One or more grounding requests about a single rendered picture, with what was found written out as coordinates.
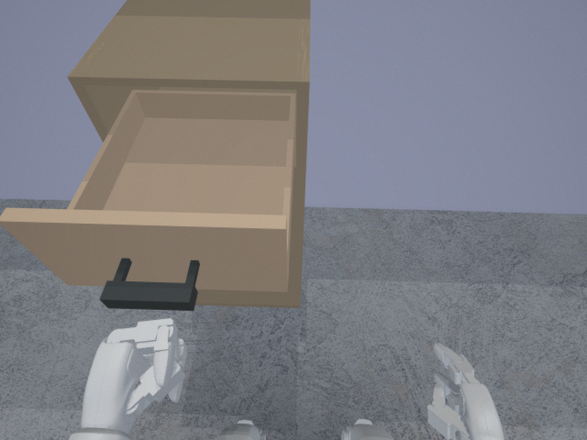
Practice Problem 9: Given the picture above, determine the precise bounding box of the robot right hand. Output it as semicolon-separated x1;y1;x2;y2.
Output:
427;343;504;440

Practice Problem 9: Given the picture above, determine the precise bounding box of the cabinet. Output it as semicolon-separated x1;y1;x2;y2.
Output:
67;0;311;308

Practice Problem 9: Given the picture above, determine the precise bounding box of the drawer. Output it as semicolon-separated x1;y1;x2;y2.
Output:
0;90;295;292

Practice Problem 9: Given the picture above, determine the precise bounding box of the handle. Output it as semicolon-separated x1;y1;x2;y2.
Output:
100;258;200;311

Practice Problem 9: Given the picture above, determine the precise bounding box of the robot left hand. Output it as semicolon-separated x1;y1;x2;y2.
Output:
81;318;187;434

